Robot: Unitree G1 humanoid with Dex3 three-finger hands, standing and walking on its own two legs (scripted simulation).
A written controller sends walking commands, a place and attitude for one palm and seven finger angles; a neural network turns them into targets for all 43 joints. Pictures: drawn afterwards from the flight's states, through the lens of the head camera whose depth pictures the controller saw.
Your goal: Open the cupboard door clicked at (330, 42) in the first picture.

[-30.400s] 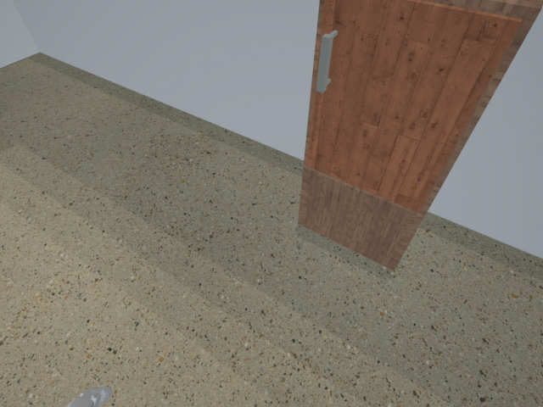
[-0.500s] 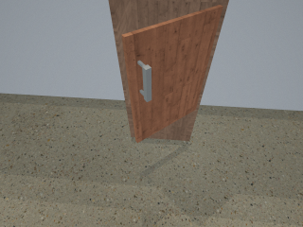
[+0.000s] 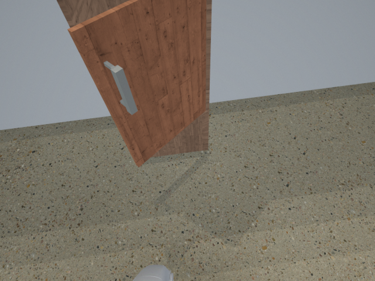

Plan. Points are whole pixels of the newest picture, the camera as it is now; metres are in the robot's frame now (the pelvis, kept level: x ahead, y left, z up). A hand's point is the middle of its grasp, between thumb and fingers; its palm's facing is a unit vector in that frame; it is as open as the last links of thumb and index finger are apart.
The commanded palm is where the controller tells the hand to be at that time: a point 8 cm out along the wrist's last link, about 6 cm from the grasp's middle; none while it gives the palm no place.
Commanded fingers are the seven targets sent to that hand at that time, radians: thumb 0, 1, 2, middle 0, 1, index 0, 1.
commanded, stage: walk to a spot facing it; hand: left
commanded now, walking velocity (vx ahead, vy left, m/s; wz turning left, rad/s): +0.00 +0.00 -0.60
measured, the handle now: (120, 88) +0.56 +0.23 +0.06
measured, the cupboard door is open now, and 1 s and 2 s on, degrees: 39 39 39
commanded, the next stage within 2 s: none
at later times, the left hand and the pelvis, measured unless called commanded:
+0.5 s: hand (98, 279) +0.13 +0.25 -0.17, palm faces -0.20 -0.95 -0.24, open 7.4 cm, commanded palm none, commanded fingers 0.00 0.90 0.90 -0.20 -0.30 -0.20 -0.30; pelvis +0.01 +0.05 +0.00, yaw -17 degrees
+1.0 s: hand (150, 236) +0.23 +0.14 -0.17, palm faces -0.60 -0.77 -0.22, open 7.4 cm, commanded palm none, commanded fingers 0.00 0.90 0.90 -0.20 -0.30 -0.20 -0.30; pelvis +0.03 +0.04 -0.01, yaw -38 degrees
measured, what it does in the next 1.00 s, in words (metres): steps on the spot, turning right: left foot, then right foot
